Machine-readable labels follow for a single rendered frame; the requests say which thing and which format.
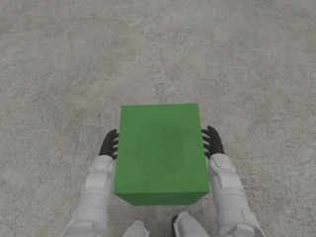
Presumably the robot left thigh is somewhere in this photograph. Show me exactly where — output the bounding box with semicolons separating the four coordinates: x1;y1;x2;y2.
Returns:
122;225;150;237

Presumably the robot left forearm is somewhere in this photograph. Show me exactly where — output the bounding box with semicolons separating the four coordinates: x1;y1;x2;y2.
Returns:
60;155;115;237

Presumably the carton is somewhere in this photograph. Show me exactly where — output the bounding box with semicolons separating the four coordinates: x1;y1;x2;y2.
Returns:
114;103;210;206

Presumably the robot right forearm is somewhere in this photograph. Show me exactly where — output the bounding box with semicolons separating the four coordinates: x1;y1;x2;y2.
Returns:
207;153;266;237

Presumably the robot left hand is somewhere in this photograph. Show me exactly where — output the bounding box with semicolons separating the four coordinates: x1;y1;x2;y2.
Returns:
99;129;119;161

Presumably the robot right hand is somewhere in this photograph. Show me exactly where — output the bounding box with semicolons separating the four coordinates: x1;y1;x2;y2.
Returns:
201;125;224;159

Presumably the robot right shin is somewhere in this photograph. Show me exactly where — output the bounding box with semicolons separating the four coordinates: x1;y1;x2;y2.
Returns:
176;211;190;220

